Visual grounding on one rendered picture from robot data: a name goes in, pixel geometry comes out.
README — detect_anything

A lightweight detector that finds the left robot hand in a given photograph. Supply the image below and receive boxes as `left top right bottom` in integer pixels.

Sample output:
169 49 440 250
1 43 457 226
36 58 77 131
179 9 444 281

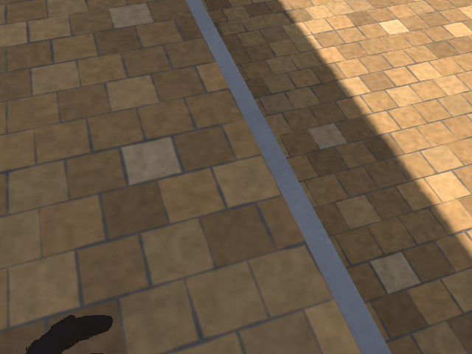
26 315 113 354

